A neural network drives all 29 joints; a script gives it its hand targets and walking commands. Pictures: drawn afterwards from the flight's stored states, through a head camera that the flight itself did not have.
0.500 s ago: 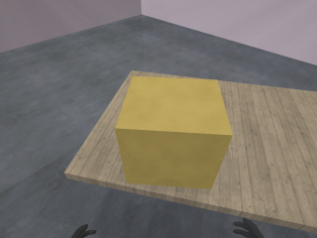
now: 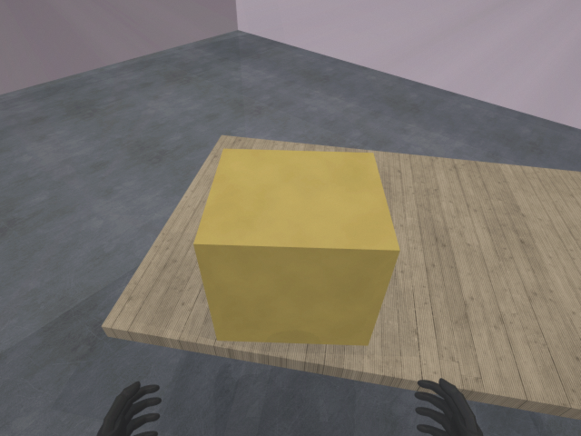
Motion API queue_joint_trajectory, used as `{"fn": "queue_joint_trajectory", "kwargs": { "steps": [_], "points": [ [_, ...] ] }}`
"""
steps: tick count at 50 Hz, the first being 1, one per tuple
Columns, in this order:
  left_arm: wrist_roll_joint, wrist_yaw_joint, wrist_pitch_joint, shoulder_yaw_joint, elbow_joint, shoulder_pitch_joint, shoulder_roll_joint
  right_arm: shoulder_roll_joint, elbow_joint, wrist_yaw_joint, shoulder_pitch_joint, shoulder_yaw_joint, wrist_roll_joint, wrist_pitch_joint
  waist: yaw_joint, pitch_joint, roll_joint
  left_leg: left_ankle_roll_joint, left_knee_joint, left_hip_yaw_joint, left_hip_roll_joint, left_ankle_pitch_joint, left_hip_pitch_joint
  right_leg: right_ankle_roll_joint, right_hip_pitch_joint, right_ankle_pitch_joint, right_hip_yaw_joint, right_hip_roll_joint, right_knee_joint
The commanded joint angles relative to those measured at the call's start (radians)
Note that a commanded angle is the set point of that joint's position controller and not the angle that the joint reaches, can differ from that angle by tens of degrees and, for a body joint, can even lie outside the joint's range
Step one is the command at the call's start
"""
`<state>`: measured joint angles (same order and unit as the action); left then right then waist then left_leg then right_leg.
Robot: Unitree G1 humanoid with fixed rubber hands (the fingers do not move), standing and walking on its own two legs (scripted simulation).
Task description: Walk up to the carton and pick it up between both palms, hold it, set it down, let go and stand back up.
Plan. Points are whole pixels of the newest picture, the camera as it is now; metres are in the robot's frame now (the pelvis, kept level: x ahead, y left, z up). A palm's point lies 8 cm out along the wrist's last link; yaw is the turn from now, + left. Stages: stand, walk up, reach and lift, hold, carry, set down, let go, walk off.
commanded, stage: reach and lift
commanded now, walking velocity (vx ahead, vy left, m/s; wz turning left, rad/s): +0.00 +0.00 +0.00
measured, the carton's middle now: (295, 246) +0.44 +0.02 +0.03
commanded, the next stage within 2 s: none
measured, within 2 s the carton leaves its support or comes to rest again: neither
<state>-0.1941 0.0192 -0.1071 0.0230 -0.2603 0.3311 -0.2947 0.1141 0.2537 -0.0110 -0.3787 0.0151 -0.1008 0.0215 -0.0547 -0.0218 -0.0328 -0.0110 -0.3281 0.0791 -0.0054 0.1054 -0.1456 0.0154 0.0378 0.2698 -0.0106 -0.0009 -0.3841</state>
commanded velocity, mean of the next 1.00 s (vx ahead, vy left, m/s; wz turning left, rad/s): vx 0.00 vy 0.00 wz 0.00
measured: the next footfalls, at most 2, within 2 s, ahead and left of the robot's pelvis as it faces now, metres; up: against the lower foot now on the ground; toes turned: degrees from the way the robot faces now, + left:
none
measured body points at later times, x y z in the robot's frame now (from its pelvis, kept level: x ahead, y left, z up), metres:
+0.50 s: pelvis +0.03 +0.00 +0.00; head +0.01 +0.01 +0.45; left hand +0.21 +0.24 +0.00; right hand +0.22 -0.21 +0.00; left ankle +0.05 +0.11 -0.74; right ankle -0.03 -0.11 -0.74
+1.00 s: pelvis +0.03 -0.01 +0.00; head +0.01 -0.02 +0.45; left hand +0.28 +0.23 +0.07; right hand +0.29 -0.22 +0.06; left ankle +0.05 +0.11 -0.74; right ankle -0.03 -0.11 -0.74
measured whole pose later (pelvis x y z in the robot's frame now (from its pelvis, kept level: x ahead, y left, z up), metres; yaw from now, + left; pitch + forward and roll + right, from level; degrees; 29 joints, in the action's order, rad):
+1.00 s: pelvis +0.03 -0.01 +0.00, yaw +0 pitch -3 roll +1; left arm -0.28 -0.06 -0.20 -0.07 -0.02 0.14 -0.33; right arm 0.23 -0.02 -0.12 -0.18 -0.01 -0.30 0.15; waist -0.03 0.02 -0.02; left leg 0.01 -0.31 0.06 -0.01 0.14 -0.12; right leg 0.03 -0.01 0.29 0.00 0.01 -0.32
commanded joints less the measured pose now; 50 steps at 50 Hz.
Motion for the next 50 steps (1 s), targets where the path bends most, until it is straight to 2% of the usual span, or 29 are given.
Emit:
{"fn": "queue_joint_trajectory", "kwargs": {
  "steps": [1, 2, 5, 7, 10, 12, 13, 15, 16, 19, 20, 21, 26, 27, 30, 33, 35, 36, 37, 38, 39, 40, 41, 42, 44, 45, 46, 48, 50],
  "points": [
    [-0.016, 0.004, 0.078, -0.041, 0.195, -0.108, -0.121, 0.103, -0.154, 0.002, 0.092, 0.043, -0.012, -0.049, -0.009, -0.024, 0.064, 0.036, 0.021, -0.044, 0.004, -0.029, 0.237, 0.011, 0.387, 0.057, 0.034, -0.036, 0.182],
    [-0.019, 0.006, 0.086, -0.042, 0.199, -0.102, -0.126, 0.114, -0.179, 0.005, 0.087, 0.05, -0.008, -0.052, 0.007, 0.008, 0.06, 0.038, 0.017, -0.053, 0.0, -0.043, 0.238, 0.014, 0.371, 0.032, 0.026, -0.027, 0.179],
    [-0.034, 0.007, 0.104, -0.028, 0.22, -0.093, -0.133, 0.124, -0.226, 0.009, 0.097, 0.06, -0.031, -0.062, 0.012, 0.038, 0.029, 0.036, 0.005, -0.073, -0.012, -0.075, 0.281, 0.015, 0.377, 0.011, 0.034, -0.026, 0.181],
    [-0.045, 0.011, 0.133, -0.036, 0.242, -0.099, -0.144, 0.134, -0.229, 0.009, 0.095, 0.065, -0.041, -0.079, -0.003, 0.056, 0.042, 0.045, -0.003, -0.075, -0.008, -0.128, 0.263, 0.017, 0.365, -0.039, 0.034, -0.023, 0.169],
    [-0.047, 0.009, 0.166, -0.033, 0.224, -0.102, -0.152, 0.142, -0.193, 0.013, 0.083, 0.067, -0.063, -0.089, 0.003, 0.054, 0.067, 0.048, -0.007, -0.079, -0.01, -0.121, 0.273, 0.018, 0.379, -0.023, 0.038, -0.021, 0.178],
    [-0.047, 0.009, 0.181, -0.025, 0.214, -0.081, -0.142, 0.135, -0.208, 0.014, 0.089, 0.052, -0.067, -0.102, -0.001, 0.045, 0.046, 0.041, -0.01, -0.086, -0.012, -0.14, 0.252, 0.022, 0.356, -0.035, 0.042, -0.021, 0.169],
    [-0.038, 0.009, 0.19, -0.026, 0.228, -0.077, -0.143, 0.139, -0.191, 0.011, 0.071, 0.066, -0.08, -0.109, -0.007, 0.078, 0.076, 0.047, -0.02, -0.085, -0.014, -0.176, 0.276, 0.023, 0.345, -0.062, 0.044, -0.019, 0.161],
    [-0.045, 0.007, 0.201, -0.027, 0.254, -0.087, -0.142, 0.146, -0.223, 0.009, 0.085, 0.056, -0.091, -0.118, -0.003, 0.087, 0.067, 0.045, -0.021, -0.086, -0.016, -0.193, 0.289, 0.021, 0.328, -0.067, 0.046, -0.016, 0.172],
    [-0.053, 0.003, 0.204, -0.016, 0.246, -0.093, -0.15, 0.152, -0.217, 0.006, 0.084, 0.066, -0.095, -0.114, 0.013, 0.076, 0.053, 0.04, -0.017, -0.093, -0.015, -0.187, 0.297, 0.02, 0.329, -0.077, 0.048, -0.021, 0.175],
    [-0.067, 0.014, 0.239, -0.023, 0.316, -0.1, -0.153, 0.164, -0.277, 0.005, 0.09, 0.079, -0.109, -0.148, -0.006, 0.118, 0.073, 0.05, -0.026, -0.096, -0.014, -0.225, 0.288, 0.021, 0.324, -0.102, 0.051, -0.016, 0.159],
    [-0.063, 0.008, 0.24, -0.019, 0.269, -0.093, -0.155, 0.145, -0.236, 0.005, 0.083, 0.063, -0.119, -0.144, 0.002, 0.084, 0.077, 0.055, -0.035, -0.095, -0.014, -0.231, 0.283, 0.024, 0.326, -0.105, 0.051, -0.016, 0.164],
    [-0.068, 0.009, 0.253, -0.016, 0.291, -0.107, -0.149, 0.156, -0.269, 0.006, 0.102, 0.062, -0.128, -0.157, -0.008, 0.085, 0.095, 0.054, -0.036, -0.1, -0.019, -0.249, 0.285, 0.027, 0.338, -0.115, 0.05, -0.016, 0.158],
    [-0.075, -0.003, 0.28, -0.025, 0.27, -0.086, -0.15, 0.148, -0.259, -0.001, 0.08, 0.044, -0.136, -0.174, -0.003, 0.066, 0.049, 0.04, -0.049, -0.092, -0.014, -0.262, 0.268, 0.021, 0.302, -0.145, 0.061, -0.015, 0.151],
    [-0.073, -0.007, 0.286, -0.027, 0.283, -0.133, -0.16, 0.154, -0.273, -0.009, 0.115, 0.051, -0.144, -0.184, -0.003, 0.084, 0.064, 0.043, -0.048, -0.092, -0.016, -0.259, 0.272, 0.017, 0.29, -0.147, 0.062, -0.014, 0.149],
    [-0.082, -0.019, 0.29, -0.042, 0.264, -0.18, -0.183, 0.163, -0.306, -0.03, 0.173, 0.03, -0.148, -0.185, 0.001, 0.107, 0.043, 0.035, -0.059, -0.087, -0.003, -0.288, 0.249, 0.004, 0.264, -0.246, 0.07, -0.026, 0.128],
    [-0.108, -0.036, 0.267, -0.065, 0.279, -0.219, -0.197, 0.173, -0.337, -0.049, 0.208, 0.024, -0.15, -0.167, 0.002, 0.141, 0.016, 0.031, -0.051, -0.092, -0.003, -0.293, 0.254, -0.009, 0.226, -0.302, 0.074, -0.029, 0.117],
    [-0.105, -0.044, 0.232, -0.071, 0.303, -0.211, -0.188, 0.182, -0.345, -0.054, 0.206, 0.016, -0.172, -0.144, 0.009, 0.126, 0.026, 0.039, -0.046, -0.088, 0.0, -0.32, 0.274, -0.012, 0.227, -0.343, 0.062, -0.02, 0.119],
    [-0.098, -0.048, 0.212, -0.084, 0.326, -0.227, -0.197, 0.181, -0.35, -0.06, 0.202, 0.011, -0.169, -0.13, -0.003, 0.144, 0.041, 0.042, -0.049, -0.082, 0.009, -0.335, 0.272, -0.017, 0.207, -0.359, 0.069, -0.023, 0.123],
    [-0.105, -0.051, 0.193, -0.087, 0.351, -0.251, -0.204, 0.193, -0.354, -0.062, 0.216, 0.009, -0.19, -0.121, 0.018, 0.164, 0.05, 0.042, -0.049, -0.087, 0.004, -0.353, 0.3, -0.017, 0.209, -0.376, 0.06, -0.021, 0.121],
    [-0.095, -0.054, 0.173, -0.1, 0.365, -0.25, -0.2, 0.192, -0.373, -0.069, 0.221, 0.01, -0.183, -0.108, 0.013, 0.149, 0.036, 0.043, -0.053, -0.089, 0.004, -0.356, 0.305, -0.019, 0.219, -0.392, 0.061, -0.019, 0.124],
    [-0.084, -0.055, 0.149, -0.113, 0.374, -0.247, -0.194, 0.2, -0.363, -0.072, 0.22, 0.012, -0.197, -0.088, 0.009, 0.149, 0.053, 0.048, -0.042, -0.088, 0.004, -0.369, 0.316, -0.014, 0.206, -0.387, 0.062, -0.014, 0.134],
    [-0.095, -0.063, 0.124, -0.108, 0.364, -0.266, -0.189, 0.198, -0.366, -0.078, 0.236, 0.008, -0.197, -0.063, 0.027, 0.129, 0.049, 0.044, -0.043, -0.086, 0.005, -0.346, 0.316, -0.017, 0.216, -0.372, 0.063, -0.02, 0.144],
    [-0.091, -0.069, 0.096, -0.128, 0.374, -0.29, -0.202, 0.206, -0.387, -0.086, 0.266, 0.012, -0.193, -0.039, 0.021, 0.13, 0.035, 0.035, -0.031, -0.086, 0.004, -0.33, 0.306, -0.02, 0.219, -0.368, 0.069, -0.025, 0.149],
    [-0.09, -0.069, 0.071, -0.136, 0.391, -0.325, -0.203, 0.205, -0.401, -0.091, 0.288, 0.02, -0.198, -0.014, 0.02, 0.13, 0.053, 0.035, -0.027, -0.082, 0.01, -0.315, 0.281, -0.023, 0.208, -0.359, 0.075, -0.026, 0.147],
    [-0.1, -0.073, 0.017, -0.149, 0.408, -0.349, -0.198, 0.207, -0.46, -0.102, 0.326, 0.017, -0.19, 0.025, 0.02, 0.104, 0.023, 0.028, -0.012, -0.081, 0.01, -0.287, 0.277, -0.031, 0.21, -0.364, 0.069, -0.026, 0.154],
    [-0.087, -0.072, -0.005, -0.165, 0.43, -0.355, -0.195, 0.2, -0.457, -0.104, 0.323, 0.02, -0.197, 0.045, 0.019, 0.114, 0.04, 0.029, -0.013, -0.077, 0.011, -0.305, 0.29, -0.03, 0.218, -0.371, 0.066, -0.021, 0.15],
    [-0.076, -0.071, -0.025, -0.166, 0.466, -0.357, -0.187, 0.213, -0.46, -0.108, 0.315, 0.035, -0.194, 0.055, 0.029, 0.135, 0.06, 0.036, -0.017, -0.077, 0.008, -0.321, 0.313, -0.027, 0.215, -0.374, 0.063, -0.021, 0.154],
    [-0.096, -0.073, -0.063, -0.173, 0.474, -0.424, -0.197, 0.231, -0.482, -0.108, 0.382, 0.024, -0.192, 0.087, 0.04, 0.159, 0.046, 0.037, -0.021, -0.088, 0.006, -0.322, 0.332, -0.027, 0.233, -0.387, 0.063, -0.025, 0.158],
    [-0.082, -0.077, -0.092, -0.204, 0.471, -0.431, -0.198, 0.233, -0.486, -0.112, 0.396, 0.023, -0.201, 0.114, 0.028, 0.168, 0.051, 0.035, -0.02, -0.087, 0.005, -0.324, 0.325, -0.036, 0.228, -0.416, 0.067, -0.023, 0.154]
  ]
}}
